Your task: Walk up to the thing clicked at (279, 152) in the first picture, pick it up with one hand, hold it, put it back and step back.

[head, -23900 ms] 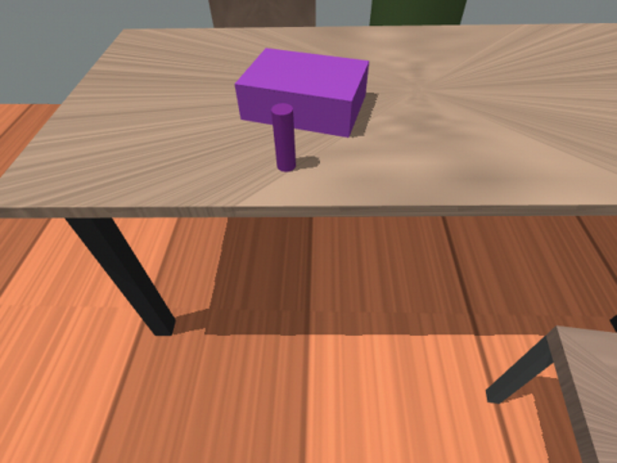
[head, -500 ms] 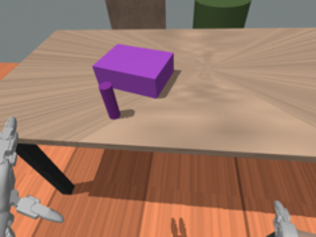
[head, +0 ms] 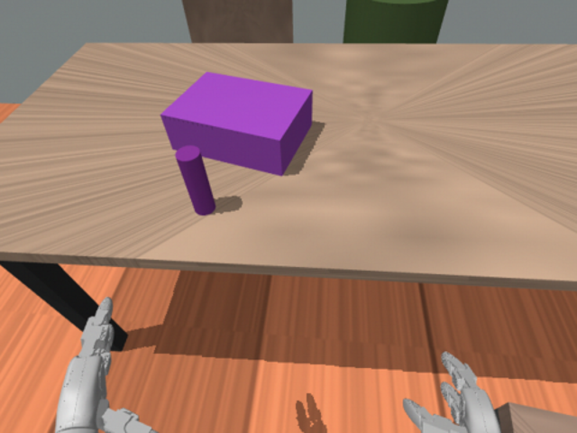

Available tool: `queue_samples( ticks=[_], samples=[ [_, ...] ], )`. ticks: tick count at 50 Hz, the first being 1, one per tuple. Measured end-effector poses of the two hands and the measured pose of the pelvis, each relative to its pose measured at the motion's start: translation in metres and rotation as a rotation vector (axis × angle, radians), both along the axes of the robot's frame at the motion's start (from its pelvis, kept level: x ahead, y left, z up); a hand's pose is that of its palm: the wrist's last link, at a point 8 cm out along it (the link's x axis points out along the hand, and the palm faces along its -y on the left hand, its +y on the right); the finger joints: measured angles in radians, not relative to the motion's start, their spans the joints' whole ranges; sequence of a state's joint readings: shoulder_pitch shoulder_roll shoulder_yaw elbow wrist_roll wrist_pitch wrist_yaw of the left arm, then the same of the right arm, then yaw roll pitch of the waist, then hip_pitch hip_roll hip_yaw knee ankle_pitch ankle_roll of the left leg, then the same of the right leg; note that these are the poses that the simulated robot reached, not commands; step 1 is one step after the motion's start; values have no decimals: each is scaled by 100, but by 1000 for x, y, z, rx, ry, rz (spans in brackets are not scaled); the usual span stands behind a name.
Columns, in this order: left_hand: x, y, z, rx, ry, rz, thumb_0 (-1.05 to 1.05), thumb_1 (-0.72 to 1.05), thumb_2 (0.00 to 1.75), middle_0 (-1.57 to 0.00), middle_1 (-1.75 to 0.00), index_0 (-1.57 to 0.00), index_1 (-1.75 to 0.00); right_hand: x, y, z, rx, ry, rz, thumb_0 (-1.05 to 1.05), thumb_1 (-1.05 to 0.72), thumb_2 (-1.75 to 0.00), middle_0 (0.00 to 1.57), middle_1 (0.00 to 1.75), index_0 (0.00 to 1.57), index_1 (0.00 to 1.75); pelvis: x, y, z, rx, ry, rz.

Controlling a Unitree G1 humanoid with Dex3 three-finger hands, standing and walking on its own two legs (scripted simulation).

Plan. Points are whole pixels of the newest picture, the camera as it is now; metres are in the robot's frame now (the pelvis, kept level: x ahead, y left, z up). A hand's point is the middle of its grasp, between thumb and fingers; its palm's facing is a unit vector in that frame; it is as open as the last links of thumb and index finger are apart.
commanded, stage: home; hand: left
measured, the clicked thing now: (197, 182) +0.50 +0.22 +0.04
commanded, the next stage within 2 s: none
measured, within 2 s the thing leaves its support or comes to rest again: neither
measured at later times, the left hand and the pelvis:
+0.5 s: hand (191, 391) +0.19 +0.18 -0.10, palm faces +0.09 -0.97 -0.24, open 17.5 cm; pelvis +0.01 +0.01 +0.00, yaw -1 degrees
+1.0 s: hand out of the picture +0.09 +0.26 -0.14, palm faces -0.05 -0.91 -0.40, open 17.5 cm; pelvis +0.01 +0.00 +0.00, yaw +0 degrees
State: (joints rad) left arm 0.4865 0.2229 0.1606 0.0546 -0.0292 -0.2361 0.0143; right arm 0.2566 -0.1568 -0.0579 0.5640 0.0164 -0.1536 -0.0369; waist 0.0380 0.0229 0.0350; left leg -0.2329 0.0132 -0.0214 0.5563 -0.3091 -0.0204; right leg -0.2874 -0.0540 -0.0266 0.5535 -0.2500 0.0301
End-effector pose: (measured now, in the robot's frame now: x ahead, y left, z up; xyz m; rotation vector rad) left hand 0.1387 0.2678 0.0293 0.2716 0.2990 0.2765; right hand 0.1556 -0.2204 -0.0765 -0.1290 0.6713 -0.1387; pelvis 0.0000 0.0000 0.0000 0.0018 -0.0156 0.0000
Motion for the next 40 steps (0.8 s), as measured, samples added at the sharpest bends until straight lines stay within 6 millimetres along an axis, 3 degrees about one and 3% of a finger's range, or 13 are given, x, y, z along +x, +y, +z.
queue_samples(
  ticks=[6,13,24,34,37,40],
  samples=[
    [0,-21,-52,-102,188,-29,-1,-56,5,-5,-5,-6,-5,1,-7,1,-46,28,-10,0,-67,-77,18,26,18,27,2,2,1,-2,11,1],
    [9,-41,-96,-166,353,-64,-1,-55,5,-5,-5,-6,-5,-1,-4,-1,-64,63,3,0,-84,-86,20,29,20,29,4,3,0,-7,24,-9],
    [27,-35,-100,-130,387,-34,-1,-55,5,-5,-5,-6,-5,-21,-10,-19,-65,186,-16,1,-89,-90,20,30,20,30,11,5,0,-12,27,-16],
    [32,-39,-101,-129,403,-27,-1,-55,5,-5,-5,-6,-5,-18,-12,-20,-60,204,-25,1,-90,-90,20,30,20,30,15,5,1,-11,28,-20],
    [28,-33,-110,-84,477,-91,0,-55,4,-5,-5,-6,-5,-17,-18,-23,-81,238,19,1,-90,-90,20,30,20,30,14,5,0,-10,25,-17],
    [13,-15,-119,-46,574,-95,0,-56,4,-5,-5,-6,-5,-23,-31,-26,-96,275,14,1,-90,-90,21,30,21,30,13,6,-1,-5,11,-15]
  ],
)
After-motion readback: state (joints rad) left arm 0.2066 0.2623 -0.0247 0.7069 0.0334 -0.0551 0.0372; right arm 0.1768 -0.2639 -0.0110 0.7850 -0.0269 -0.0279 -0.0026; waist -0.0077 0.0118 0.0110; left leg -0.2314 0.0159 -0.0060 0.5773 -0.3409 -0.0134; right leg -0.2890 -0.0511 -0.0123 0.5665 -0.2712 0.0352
